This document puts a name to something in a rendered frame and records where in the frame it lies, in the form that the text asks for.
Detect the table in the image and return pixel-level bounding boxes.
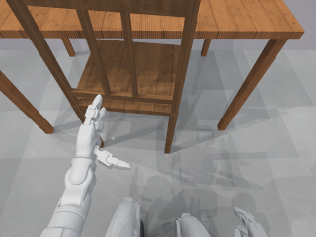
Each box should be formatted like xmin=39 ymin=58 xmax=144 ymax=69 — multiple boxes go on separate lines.
xmin=0 ymin=0 xmax=305 ymax=134

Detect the right robot thigh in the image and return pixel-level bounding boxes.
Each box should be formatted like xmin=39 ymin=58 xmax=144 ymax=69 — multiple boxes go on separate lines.
xmin=174 ymin=216 xmax=211 ymax=237

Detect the left robot hand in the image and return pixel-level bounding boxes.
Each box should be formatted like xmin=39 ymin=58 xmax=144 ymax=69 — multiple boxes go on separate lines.
xmin=75 ymin=94 xmax=131 ymax=170

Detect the robot left shin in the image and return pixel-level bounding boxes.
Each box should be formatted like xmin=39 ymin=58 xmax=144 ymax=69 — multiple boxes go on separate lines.
xmin=123 ymin=197 xmax=140 ymax=237

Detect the left robot forearm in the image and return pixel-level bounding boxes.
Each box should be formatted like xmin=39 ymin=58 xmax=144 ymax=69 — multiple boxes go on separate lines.
xmin=40 ymin=157 xmax=97 ymax=237

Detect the right robot hand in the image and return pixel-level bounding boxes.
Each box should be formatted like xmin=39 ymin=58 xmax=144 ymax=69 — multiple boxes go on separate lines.
xmin=233 ymin=207 xmax=268 ymax=237

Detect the chair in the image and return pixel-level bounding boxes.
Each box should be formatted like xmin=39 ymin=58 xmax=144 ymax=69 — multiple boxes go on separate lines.
xmin=6 ymin=0 xmax=201 ymax=154

